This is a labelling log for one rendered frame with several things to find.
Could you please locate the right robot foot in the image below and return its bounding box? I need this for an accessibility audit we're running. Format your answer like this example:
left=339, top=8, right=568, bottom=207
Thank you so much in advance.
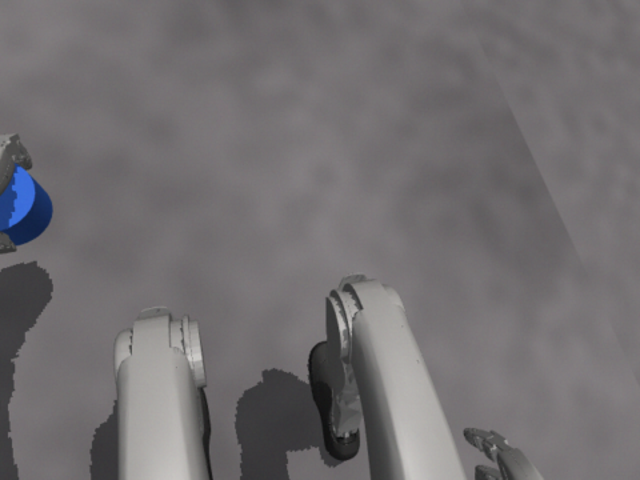
left=309, top=341, right=360, bottom=461

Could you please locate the left robot hand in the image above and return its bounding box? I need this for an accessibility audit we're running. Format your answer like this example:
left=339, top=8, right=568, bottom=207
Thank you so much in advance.
left=0, top=134, right=33, bottom=254

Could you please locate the tin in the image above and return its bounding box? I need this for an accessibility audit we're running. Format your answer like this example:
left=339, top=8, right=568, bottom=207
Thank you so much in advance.
left=0, top=163, right=53, bottom=246

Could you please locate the right robot hand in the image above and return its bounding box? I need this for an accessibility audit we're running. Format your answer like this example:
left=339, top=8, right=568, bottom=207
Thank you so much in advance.
left=463, top=428, right=545, bottom=480

